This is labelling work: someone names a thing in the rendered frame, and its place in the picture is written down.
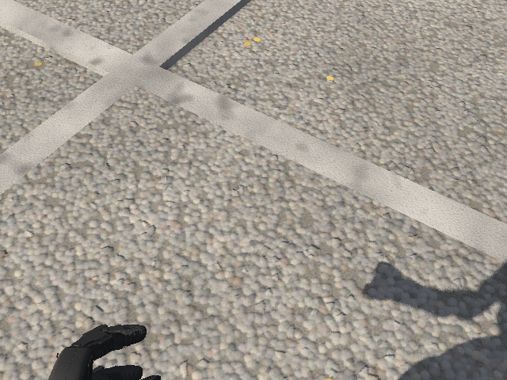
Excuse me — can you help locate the robot left hand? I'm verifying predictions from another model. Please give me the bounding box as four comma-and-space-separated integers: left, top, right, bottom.
48, 324, 161, 380

